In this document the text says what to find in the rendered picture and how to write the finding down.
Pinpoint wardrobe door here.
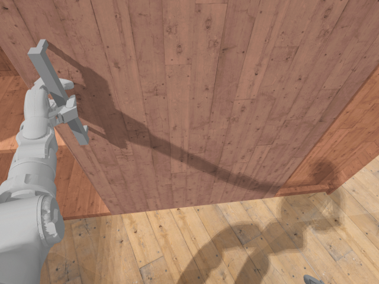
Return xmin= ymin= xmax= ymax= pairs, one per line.
xmin=0 ymin=0 xmax=379 ymax=215
xmin=280 ymin=64 xmax=379 ymax=189

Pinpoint robot left hand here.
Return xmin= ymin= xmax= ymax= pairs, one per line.
xmin=24 ymin=77 xmax=78 ymax=127

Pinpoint robot left upper arm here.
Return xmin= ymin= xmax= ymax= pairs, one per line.
xmin=0 ymin=195 xmax=65 ymax=284

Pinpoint left robot forearm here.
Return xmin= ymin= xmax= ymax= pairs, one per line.
xmin=0 ymin=117 xmax=58 ymax=204

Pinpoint handle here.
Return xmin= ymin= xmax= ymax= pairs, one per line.
xmin=28 ymin=39 xmax=89 ymax=145

